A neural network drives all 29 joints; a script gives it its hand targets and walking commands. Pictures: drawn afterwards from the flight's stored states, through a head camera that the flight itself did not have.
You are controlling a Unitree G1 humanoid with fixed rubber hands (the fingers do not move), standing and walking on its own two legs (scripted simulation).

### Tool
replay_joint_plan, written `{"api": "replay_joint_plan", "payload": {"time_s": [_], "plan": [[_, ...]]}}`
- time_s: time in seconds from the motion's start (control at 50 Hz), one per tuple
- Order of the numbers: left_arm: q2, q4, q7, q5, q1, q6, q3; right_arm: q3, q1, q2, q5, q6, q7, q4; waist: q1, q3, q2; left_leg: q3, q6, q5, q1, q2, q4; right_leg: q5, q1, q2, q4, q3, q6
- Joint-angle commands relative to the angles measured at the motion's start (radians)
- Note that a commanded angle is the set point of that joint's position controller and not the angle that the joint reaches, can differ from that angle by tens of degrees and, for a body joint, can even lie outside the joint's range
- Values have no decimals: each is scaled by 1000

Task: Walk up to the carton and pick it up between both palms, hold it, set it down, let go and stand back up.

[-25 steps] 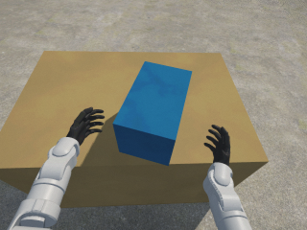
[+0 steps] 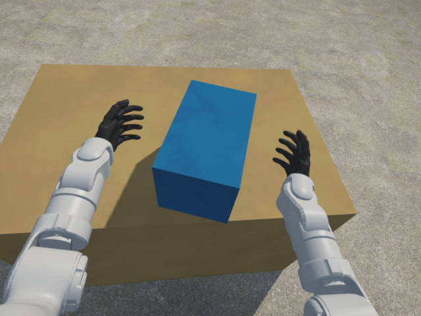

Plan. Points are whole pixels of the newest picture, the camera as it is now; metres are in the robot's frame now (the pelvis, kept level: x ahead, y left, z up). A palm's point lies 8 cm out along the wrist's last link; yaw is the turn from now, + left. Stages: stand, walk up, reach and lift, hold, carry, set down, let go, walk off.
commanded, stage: reach and lift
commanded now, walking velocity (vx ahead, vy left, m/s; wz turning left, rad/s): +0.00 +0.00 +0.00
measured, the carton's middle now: (208, 149) +0.51 -0.03 -0.05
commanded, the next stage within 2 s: none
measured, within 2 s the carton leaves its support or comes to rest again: neither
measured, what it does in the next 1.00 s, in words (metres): stands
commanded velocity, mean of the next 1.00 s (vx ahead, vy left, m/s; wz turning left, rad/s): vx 0.00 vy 0.00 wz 0.00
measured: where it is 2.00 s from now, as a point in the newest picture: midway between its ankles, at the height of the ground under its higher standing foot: outside the picture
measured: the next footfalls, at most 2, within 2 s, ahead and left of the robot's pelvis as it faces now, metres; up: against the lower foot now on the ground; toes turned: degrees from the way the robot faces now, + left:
none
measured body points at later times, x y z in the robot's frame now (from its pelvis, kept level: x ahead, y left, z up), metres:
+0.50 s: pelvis +0.01 -0.01 +0.00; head +0.05 +0.02 +0.44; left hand +0.50 +0.14 +0.12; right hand +0.41 -0.20 +0.11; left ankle +0.02 +0.10 -0.74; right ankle +0.00 -0.16 -0.74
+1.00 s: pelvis +0.00 -0.01 -0.01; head +0.06 +0.03 +0.44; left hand +0.50 +0.12 +0.08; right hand +0.41 -0.20 +0.07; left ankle +0.02 +0.10 -0.74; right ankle +0.00 -0.16 -0.74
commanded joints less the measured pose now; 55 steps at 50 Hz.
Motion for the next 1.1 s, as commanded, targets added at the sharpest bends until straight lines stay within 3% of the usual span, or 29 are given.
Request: {"api": "replay_joint_plan", "payload": {"time_s": [0.0, 0.04, 0.12, 0.2, 0.26, 0.3, 0.36, 0.38, 0.44, 0.46, 0.5, 0.52, 0.66, 0.7, 0.76, 0.82, 0.84, 0.86, 0.88, 1.08], "plan": [[127, -118, 15, -2, -513, -41, 37, -54, -447, -108, -24, -45, 10, -168, -32, -550, 186, 7, -79, 267, 303, -38, -24, 240, 25, 92, 8, -79, -49], [129, -73, 23, -12, -556, -52, 30, -49, -489, -105, -26, -41, 15, -143, -34, -579, 181, 6, -71, 249, 288, -41, -19, 252, 23, 89, 19, -79, -46], [119, -40, 26, -2, -596, -70, 33, -51, -519, -112, -19, -47, 23, -81, -43, -632, 195, -4, -84, 340, 333, -38, 6, 310, 11, 94, 20, -82, -47], [136, -5, 23, -25, -642, -81, 28, -27, -588, -123, 6, -42, 22, -83, -55, -681, 140, -8, -70, 363, 314, -51, 8, 392, 52, 95, 30, -78, -30], [145, 43, 30, -18, -704, -90, 32, -39, -634, -131, -1, -42, 25, -45, -57, -721, 167, -9, -70, 364, 310, -55, 10, 403, 31, 94, 36, -77, -31], [160, 142, 32, -23, -732, -95, 36, -37, -684, -132, -18, -36, 29, -16, -59, -693, 112, -4, -51, 301, 270, -59, 2, 388, 39, 90, 33, -74, -22], [158, 200, 34, -30, -779, -120, 23, -40, -737, -120, -21, -39, 23, 14, -65, -713, 91, -8, -37, 261, 212, -64, -14, 429, 73, 84, 52, -68, -13], [156, 246, 35, -36, -809, -129, 9, -36, -764, -115, -21, -37, 25, 39, -70, -708, 95, -9, -35, 239, 198, -63, -15, 413, 61, 79, 52, -67, -14], [160, 244, 45, -40, -869, -149, 6, -43, -797, -129, -15, -52, 27, 34, -74, -818, 146, -7, -53, 338, 248, -62, 18, 462, 29, 82, 57, -67, -22], [150, 302, 45, -38, -891, -152, -7, -34, -805, -123, -10, -43, 31, 110, -89, -776, 151, -12, -51, 321, 238, -61, 12, 450, 12, 81, 51, -67, -25], [128, 298, 46, -22, -904, -155, -15, -40, -795, -141, 8, -41, 39, 181, -97, -760, 203, -21, -72, 394, 295, -52, 20, 469, -19, 86, 42, -75, -38], [130, 275, 46, -14, -907, -152, -4, -49, -806, -152, 18, -52, 37, 156, -95, -799, 216, -17, -81, 436, 318, -53, 34, 501, -15, 88, 41, -76, -40], [109, 431, 52, -24, -971, -175, -41, -65, -889, -152, 6, -58, 33, 259, -126, -758, 194, -23, -68, 357, 264, -57, 24, 502, -42, 79, 39, -77, -33], [123, 486, 53, -18, -973, -191, -23, -45, -904, -140, 11, -60, 35, 297, -115, -767, 163, -21, -54, 340, 222, -62, 17, 517, -13, 76, 48, -69, -24], [119, 506, 56, -4, -971, -218, -12, -56, -893, -130, 0, -82, 35, 318, -111, -799, 163, -23, -56, 383, 222, -57, 27, 542, -16, 78, 56, -72, -25], [87, 610, 48, 12, -916, -236, -12, -45, -862, -108, -15, -107, 37, 377, -109, -732, 132, -28, -46, 351, 189, -58, 25, 512, -29, 77, 54, -72, -27], [61, 595, 48, 17, -910, -250, -20, -59, -846, -101, -24, -127, 35, 375, -121, -758, 149, -30, -53, 367, 198, -56, 31, 522, -54, 78, 58, -78, -28], [19, 631, 50, 15, -907, -256, -46, -65, -824, -108, -19, -145, 46, 442, -124, -733, 214, -43, -93, 371, 280, -24, 33, 407, -187, 90, 51, -109, -45], [16, 621, 50, 10, -915, -270, -49, -75, -823, -117, -27, -165, 53, 437, -110, -734, 238, -44, -104, 401, 325, -23, 68, 350, -254, 94, 29, -110, -63], [35, 591, 77, -4, -982, -417, -34, -161, -866, -89, -142, -283, 66, 370, -120, -969, 229, -45, -89, 338, 163, -41, 155, 393, -272, 74, 128, -81, -41]]}}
